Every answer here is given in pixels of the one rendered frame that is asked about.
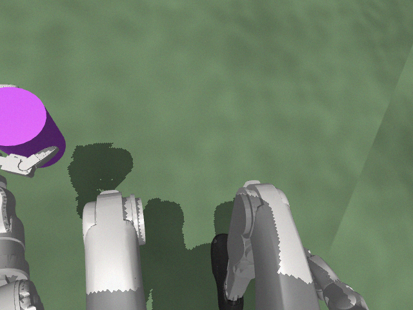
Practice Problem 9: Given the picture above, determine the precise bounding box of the left robot arm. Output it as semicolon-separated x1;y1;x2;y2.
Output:
0;175;45;310

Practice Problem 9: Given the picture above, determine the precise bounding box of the right robot arm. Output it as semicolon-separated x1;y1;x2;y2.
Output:
323;282;369;310

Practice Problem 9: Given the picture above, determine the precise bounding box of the left robot hand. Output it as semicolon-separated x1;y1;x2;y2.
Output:
0;84;59;178

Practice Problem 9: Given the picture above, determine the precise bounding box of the right robot hand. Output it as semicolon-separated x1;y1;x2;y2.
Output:
303;247;341;301

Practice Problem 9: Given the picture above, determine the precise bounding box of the can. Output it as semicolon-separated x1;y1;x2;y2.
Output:
0;87;66;168

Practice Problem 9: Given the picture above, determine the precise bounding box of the right robot foot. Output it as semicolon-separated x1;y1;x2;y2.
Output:
211;234;243;310

